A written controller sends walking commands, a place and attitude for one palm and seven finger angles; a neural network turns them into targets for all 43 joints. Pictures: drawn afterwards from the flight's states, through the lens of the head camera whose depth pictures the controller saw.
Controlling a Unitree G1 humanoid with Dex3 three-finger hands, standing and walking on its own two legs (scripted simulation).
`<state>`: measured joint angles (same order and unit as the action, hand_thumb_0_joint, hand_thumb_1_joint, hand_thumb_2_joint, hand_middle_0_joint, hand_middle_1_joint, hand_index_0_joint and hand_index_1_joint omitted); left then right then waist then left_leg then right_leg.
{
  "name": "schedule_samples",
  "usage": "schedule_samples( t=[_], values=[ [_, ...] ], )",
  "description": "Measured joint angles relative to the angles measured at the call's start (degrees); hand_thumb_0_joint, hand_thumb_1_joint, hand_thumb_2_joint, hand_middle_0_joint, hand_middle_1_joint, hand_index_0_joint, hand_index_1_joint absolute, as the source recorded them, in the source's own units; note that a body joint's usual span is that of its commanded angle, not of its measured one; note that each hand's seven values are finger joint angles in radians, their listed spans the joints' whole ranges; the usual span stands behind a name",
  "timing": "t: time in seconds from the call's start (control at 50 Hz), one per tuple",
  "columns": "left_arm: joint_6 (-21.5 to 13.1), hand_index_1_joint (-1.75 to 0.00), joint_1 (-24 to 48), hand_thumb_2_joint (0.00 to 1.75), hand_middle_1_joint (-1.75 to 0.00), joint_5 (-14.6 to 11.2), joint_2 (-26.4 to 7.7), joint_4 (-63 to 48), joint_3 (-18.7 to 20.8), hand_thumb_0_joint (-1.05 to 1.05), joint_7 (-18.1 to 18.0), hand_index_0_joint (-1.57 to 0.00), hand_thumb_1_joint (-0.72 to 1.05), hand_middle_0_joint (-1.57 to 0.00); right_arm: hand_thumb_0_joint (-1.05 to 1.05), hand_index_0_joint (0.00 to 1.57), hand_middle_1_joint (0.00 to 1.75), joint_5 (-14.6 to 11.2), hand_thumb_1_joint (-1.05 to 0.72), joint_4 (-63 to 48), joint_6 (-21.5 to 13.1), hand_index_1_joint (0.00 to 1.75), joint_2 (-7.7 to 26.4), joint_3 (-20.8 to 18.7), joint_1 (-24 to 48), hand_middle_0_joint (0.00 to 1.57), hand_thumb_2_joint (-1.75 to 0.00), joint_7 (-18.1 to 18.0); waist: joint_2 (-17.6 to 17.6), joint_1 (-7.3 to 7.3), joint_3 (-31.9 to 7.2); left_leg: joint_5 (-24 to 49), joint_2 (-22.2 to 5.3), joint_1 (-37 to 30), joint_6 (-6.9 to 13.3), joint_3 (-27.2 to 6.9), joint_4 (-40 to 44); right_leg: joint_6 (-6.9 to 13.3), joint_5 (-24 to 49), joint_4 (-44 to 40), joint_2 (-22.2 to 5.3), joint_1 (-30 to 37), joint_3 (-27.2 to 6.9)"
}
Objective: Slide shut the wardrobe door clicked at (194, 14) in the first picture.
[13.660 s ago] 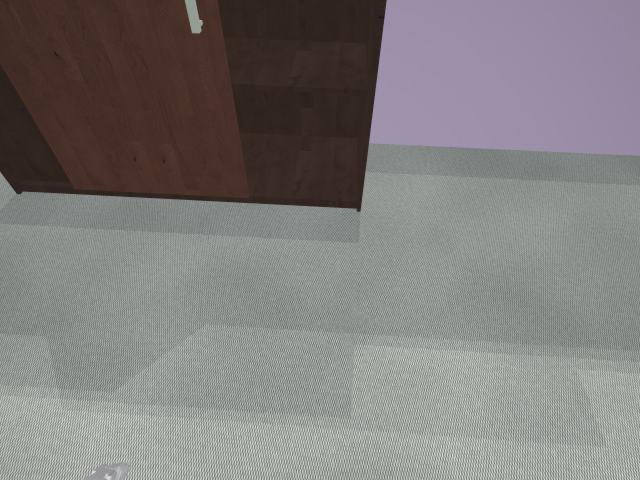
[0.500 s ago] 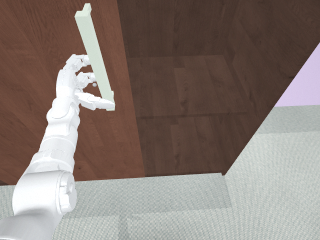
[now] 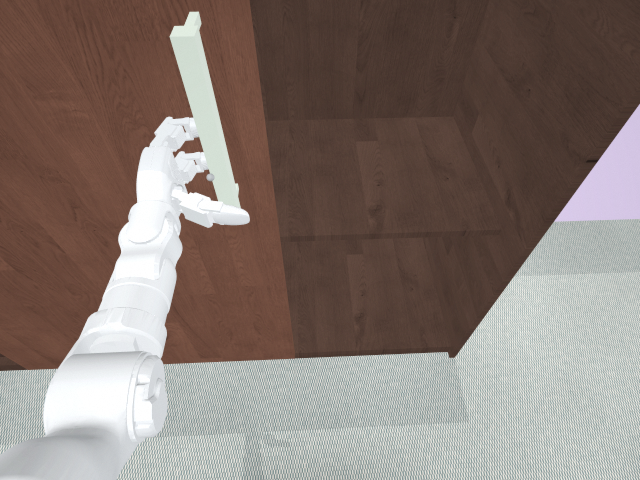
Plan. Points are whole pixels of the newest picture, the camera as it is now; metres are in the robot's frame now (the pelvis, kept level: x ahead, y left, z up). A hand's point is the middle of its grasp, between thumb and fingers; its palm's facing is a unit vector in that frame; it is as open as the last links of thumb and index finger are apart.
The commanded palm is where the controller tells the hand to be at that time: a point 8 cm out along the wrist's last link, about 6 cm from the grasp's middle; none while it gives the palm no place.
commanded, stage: slide the fingers in behind the handle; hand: left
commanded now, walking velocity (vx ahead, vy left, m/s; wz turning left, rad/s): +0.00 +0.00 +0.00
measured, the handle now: (216, 133) +0.51 +0.12 +0.16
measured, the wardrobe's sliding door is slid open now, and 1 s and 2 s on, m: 0.50 0.50 0.50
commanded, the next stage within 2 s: grip the handle and tug to test in 1.26 s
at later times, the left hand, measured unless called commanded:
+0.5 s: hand (231, 176) +0.46 +0.10 +0.14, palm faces +0.00 -1.00 +0.00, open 14.0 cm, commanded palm +0.43 +0.15 +0.13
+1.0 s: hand (236, 175) +0.46 +0.09 +0.14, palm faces +0.03 -1.00 -0.01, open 14.1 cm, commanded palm +0.43 +0.15 +0.13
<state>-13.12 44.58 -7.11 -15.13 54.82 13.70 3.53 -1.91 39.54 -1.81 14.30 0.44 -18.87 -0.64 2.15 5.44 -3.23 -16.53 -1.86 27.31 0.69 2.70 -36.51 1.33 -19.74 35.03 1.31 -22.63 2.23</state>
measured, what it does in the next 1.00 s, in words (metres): stands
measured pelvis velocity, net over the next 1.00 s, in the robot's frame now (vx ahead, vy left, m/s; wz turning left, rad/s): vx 0.00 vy -0.01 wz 0.01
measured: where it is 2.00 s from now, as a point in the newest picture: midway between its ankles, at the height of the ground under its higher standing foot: outside the picture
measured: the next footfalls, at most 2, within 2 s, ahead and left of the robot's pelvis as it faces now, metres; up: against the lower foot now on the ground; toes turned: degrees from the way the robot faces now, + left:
none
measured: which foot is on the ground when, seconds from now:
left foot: down 0.00-1.00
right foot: down 0.00-1.00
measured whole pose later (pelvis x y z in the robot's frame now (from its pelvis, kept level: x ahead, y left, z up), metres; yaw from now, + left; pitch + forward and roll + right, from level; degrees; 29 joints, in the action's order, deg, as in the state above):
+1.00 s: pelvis +0.00 -0.01 +0.00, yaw +0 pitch +7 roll +0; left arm -13.0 44.8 -6.9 -11.2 52.9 9.9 -1.4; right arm -1.6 41.1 -2.5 14.5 -0.6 -19.9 0.5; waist 2.4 4.9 -3.3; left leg -16.1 -1.9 27.0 0.1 2.1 -35.8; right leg 1.9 -19.8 34.9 1.5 -22.4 2.8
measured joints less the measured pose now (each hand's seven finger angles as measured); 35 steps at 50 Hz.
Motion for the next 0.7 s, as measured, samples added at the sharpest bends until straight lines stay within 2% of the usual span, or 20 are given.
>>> schedule_samples(
  t=[0.26,0.7],
  values=[
    [1.01,-1.20,-1.59,0.30,-1.20,-0.56,1.46,-2.96,-1.62,-0.01,-0.86,-0.30,-0.50,-0.30,0.01,0.20,0.30,-0.08,-0.91,0.41,0.15,0.30,0.32,-0.61,-1.41,0.20,-0.90,0.37,0.08,-0.22,-0.31,-0.24,0.02,-0.40,0.08,0.12,0.06,-0.12,-0.06,-0.31,-0.01,0.47,-0.15],
    [0.88,-1.20,-0.74,0.30,-1.20,0.68,3.66,-2.88,-2.54,-0.01,-4.90,-0.28,-0.50,-0.30,0.01,0.20,0.30,0.38,-0.91,0.60,-0.34,0.30,-0.30,-0.65,-1.14,0.20,-0.90,1.04,0.31,0.00,-0.15,0.33,-0.18,-0.78,-0.34,0.20,0.74,0.33,0.10,-0.14,0.22,0.37,-0.28]
  ],
)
